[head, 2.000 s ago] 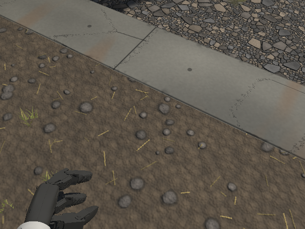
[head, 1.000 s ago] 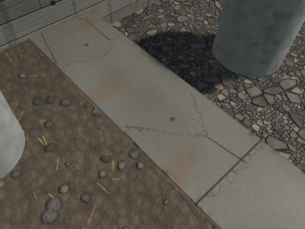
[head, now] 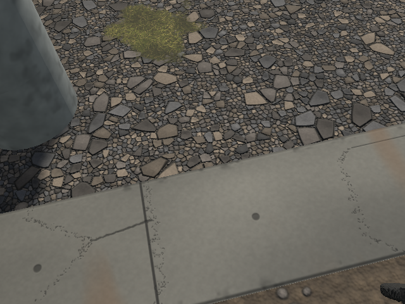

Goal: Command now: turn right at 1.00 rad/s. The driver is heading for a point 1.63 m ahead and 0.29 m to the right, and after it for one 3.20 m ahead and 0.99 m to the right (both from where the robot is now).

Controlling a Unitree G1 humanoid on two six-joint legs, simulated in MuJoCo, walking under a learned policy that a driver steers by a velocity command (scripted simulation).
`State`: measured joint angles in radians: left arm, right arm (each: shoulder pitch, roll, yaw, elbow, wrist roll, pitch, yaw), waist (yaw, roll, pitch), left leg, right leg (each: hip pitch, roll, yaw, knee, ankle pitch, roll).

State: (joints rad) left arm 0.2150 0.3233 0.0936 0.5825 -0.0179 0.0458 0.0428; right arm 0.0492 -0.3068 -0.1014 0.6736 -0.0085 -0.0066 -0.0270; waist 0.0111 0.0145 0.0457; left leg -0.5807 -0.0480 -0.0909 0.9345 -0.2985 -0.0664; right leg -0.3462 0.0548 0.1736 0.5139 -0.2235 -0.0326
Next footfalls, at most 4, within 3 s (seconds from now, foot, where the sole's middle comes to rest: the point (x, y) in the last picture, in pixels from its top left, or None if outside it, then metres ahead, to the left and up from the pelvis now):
0.16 left None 0.11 0.12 -0.78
0.64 right None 0.16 -0.26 -0.78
1.10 left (342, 246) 0.60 -0.37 -0.78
1.50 right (379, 149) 0.99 -0.59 -0.78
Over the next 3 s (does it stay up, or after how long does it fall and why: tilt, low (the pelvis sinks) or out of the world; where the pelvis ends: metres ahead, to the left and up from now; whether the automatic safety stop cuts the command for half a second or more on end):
stays up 1.48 -0.41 -0.19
